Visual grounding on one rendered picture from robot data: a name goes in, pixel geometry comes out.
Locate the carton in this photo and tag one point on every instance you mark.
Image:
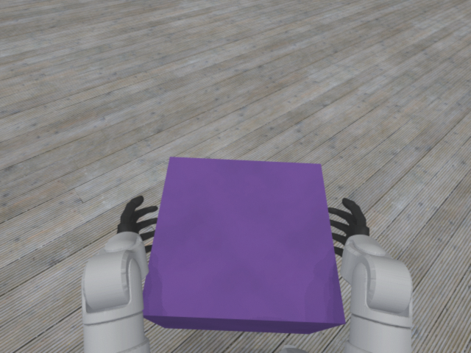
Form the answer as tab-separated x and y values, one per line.
243	245

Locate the left robot forearm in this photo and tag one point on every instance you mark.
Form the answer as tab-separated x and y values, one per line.
112	297

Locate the robot left hand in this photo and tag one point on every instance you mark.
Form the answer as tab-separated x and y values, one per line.
130	216

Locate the robot right hand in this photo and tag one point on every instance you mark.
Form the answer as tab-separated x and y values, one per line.
356	221

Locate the right robot forearm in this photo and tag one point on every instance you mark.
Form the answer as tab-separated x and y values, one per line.
381	300

